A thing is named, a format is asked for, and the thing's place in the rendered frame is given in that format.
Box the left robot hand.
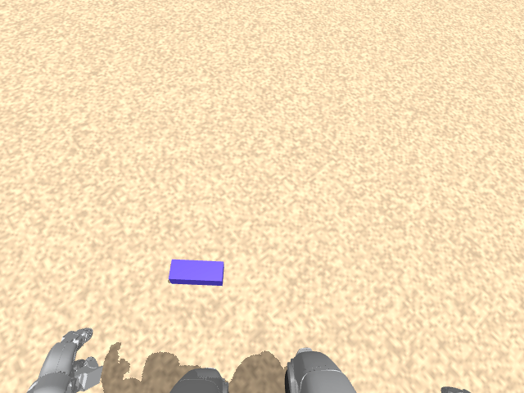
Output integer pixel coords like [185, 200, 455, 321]
[38, 328, 103, 393]

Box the carton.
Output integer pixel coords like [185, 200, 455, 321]
[169, 260, 224, 286]

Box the left robot arm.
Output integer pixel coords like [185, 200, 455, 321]
[26, 373, 74, 393]

